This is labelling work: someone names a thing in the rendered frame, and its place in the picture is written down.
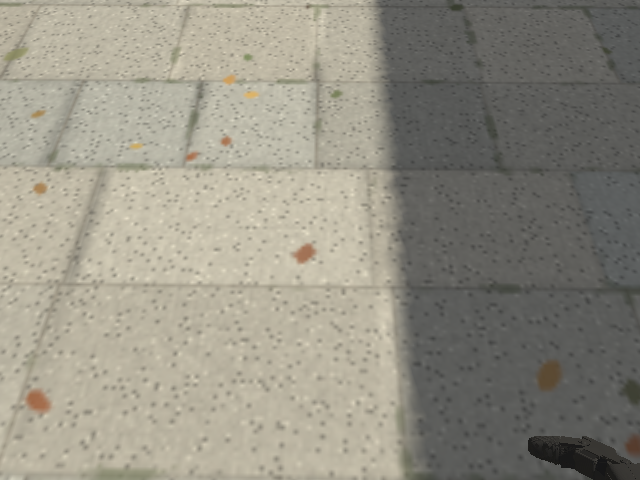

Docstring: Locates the right robot hand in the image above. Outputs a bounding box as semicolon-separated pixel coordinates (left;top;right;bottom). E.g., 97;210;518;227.
528;436;640;480

